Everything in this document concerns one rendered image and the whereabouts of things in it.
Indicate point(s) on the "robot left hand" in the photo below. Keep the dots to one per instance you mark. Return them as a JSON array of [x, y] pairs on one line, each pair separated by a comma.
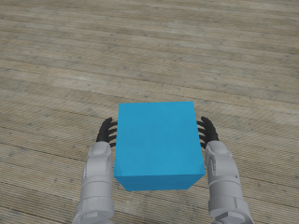
[[104, 132]]

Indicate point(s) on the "carton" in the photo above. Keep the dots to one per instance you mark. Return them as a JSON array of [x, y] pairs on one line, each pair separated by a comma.
[[158, 146]]

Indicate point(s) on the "robot left forearm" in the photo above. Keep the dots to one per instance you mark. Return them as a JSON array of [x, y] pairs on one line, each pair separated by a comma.
[[95, 202]]

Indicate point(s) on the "robot right forearm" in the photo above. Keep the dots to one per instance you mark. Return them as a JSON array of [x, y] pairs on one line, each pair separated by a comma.
[[225, 192]]

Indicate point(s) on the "robot right hand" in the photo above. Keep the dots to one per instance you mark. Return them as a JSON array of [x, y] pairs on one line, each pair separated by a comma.
[[209, 131]]

